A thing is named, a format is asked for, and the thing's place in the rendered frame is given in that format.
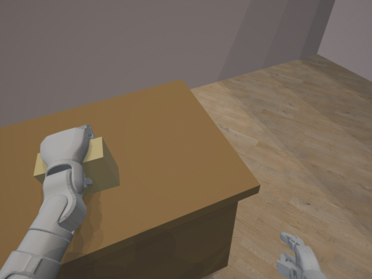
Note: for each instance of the left robot hand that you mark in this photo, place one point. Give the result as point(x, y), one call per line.
point(71, 144)

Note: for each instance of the sponge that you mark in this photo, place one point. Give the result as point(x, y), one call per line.
point(98, 164)

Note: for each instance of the robot left forearm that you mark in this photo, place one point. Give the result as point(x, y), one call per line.
point(62, 212)

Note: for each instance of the table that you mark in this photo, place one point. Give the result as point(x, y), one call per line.
point(173, 215)

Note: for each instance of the right robot hand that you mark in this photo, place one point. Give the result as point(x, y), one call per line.
point(305, 259)

